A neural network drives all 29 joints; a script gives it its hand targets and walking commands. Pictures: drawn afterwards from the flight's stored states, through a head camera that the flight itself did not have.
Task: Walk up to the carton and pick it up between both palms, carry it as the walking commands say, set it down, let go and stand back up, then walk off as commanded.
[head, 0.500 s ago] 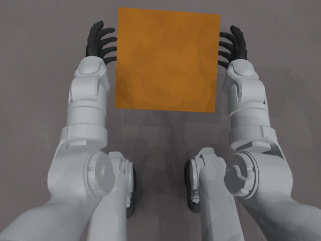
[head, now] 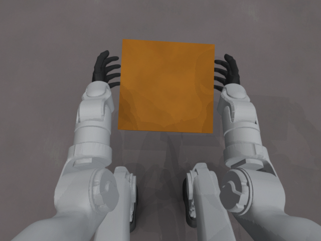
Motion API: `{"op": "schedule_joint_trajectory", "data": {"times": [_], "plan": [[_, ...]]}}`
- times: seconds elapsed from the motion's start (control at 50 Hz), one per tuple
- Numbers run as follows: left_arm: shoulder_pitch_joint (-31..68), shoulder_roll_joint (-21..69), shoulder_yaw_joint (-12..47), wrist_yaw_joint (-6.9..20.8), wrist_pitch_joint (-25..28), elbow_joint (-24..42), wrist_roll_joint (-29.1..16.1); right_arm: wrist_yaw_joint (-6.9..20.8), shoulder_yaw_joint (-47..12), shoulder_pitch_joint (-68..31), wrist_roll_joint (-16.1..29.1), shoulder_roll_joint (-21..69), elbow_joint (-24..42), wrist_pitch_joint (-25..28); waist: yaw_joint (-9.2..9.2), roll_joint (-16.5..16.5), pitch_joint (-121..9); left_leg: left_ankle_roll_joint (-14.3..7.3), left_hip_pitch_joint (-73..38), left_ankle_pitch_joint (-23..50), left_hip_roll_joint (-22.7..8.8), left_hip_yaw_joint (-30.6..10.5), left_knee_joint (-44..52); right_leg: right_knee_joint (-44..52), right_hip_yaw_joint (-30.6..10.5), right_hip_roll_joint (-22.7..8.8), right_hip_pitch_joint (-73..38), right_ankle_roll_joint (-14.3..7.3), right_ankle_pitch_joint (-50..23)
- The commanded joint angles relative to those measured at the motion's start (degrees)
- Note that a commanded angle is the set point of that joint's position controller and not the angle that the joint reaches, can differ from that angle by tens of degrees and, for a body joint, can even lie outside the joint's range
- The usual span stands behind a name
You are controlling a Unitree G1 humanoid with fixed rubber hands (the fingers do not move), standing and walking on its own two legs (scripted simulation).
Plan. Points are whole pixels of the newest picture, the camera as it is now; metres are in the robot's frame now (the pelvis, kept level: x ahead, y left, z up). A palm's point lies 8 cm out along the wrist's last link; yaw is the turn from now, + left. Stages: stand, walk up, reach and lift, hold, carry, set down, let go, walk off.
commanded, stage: reach and lift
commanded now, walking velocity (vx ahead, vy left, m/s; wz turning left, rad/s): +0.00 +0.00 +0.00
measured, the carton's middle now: (165, 92) +0.49 -0.02 -0.13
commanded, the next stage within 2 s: none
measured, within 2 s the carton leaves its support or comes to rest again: neither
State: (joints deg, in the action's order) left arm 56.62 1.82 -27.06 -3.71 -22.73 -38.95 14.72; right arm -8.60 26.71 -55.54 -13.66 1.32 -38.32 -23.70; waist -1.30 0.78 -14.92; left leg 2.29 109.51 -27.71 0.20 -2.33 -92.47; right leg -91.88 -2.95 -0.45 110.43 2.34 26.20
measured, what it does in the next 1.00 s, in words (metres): rises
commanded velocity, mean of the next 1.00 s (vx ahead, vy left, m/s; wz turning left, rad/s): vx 0.00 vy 0.00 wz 0.00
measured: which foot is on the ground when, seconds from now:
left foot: down 0.00-1.00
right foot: down 0.00-1.00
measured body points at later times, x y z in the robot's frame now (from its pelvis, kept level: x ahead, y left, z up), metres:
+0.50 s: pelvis +0.01 +0.00 +0.07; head +0.22 -0.01 +0.47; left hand +0.48 +0.14 +0.02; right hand +0.46 -0.17 +0.02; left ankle +0.09 +0.14 -0.50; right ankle +0.10 -0.14 -0.50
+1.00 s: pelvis +0.03 +0.00 +0.14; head +0.20 -0.01 +0.56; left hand +0.45 +0.14 +0.10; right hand +0.44 -0.17 +0.10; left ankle +0.09 +0.14 -0.50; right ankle +0.10 -0.14 -0.50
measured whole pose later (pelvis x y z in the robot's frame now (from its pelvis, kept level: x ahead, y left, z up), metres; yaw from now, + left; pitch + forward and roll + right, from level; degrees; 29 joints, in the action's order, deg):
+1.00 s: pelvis +0.03 +0.00 +0.14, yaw +0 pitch +32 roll +0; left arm 39.5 7.0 -27.6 2.5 -23.6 -30.9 18.6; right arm -1.3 27.7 -39.0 -18.4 7.4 -29.9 -24.7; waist -0.9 0.6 -12.9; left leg 1.9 73.9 -20.7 -0.6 -2.5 -62.0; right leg -61.3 -1.9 -0.6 74.5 1.6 19.3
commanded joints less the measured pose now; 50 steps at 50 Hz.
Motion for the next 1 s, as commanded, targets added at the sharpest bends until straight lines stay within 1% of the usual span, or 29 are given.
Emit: {"op": "schedule_joint_trajectory", "data": {"times": [0.0,0.2,0.46,0.56,0.7,0.9,0.98], "plan": [[35.71,57.32,28.06,18.45,0.90,-2.42,-10.13,25.05,-28.65,-37.95,10.66,56.13,-1.51,1.73,-0.34,0.04,-55.60,-0.90,-32.97,11.88,9.15,6.95,10.94,9.90,8.39,9.34,-33.73,-1.36,-11.56],[32.16,57.93,26.97,19.49,0.78,-3.34,-8.92,25.31,-27.66,-34.15,8.86,57.08,-1.37,1.52,-0.34,-0.06,-51.70,-1.14,-35.65,11.54,9.16,6.79,15.83,15.33,7.34,9.26,-39.09,-1.26,-11.54],[26.41,59.49,29.40,21.16,0.74,-0.56,-8.79,26.11,-30.24,-28.38,8.57,59.54,1.11,1.32,0.12,-0.46,-49.92,-1.33,-42.91,14.38,9.11,5.84,22.64,22.04,6.51,9.37,-47.13,-1.25,-14.17],[23.60,60.20,29.81,21.47,0.78,-0.68,-8.23,26.50,-30.73,-26.07,8.41,60.21,1.34,1.52,0.36,-0.57,-48.77,-1.37,-45.54,16.09,8.97,5.39,25.23,24.72,6.08,9.31,-49.83,-1.27,-15.80],[20.25,60.74,29.55,22.26,0.83,-0.96,-7.49,26.77,-30.68,-22.69,7.20,60.81,2.02,1.39,0.31,-0.86,-45.52,-1.56,-47.73,16.24,8.81,5.16,29.39,29.10,5.31,9.11,-54.82,-1.25,-16.63],[16.74,60.66,30.40,23.21,0.09,2.20,-6.84,27.81,-30.96,-19.00,6.33,61.19,3.76,0.47,0.13,-0.60,-39.83,-1.67,-54.53,15.41,8.28,4.45,36.54,35.69,5.17,9.02,-61.58,-1.66,-15.60],[14.91,60.62,30.93,23.56,-0.35,3.64,-6.52,28.39,-31.28,-17.13,6.12,61.48,4.57,0.02,0.15,-0.36,-37.97,-1.74,-57.86,16.42,8.11,4.23,39.30,38.46,4.99,8.86,-64.65,-1.77,-16.51]]}}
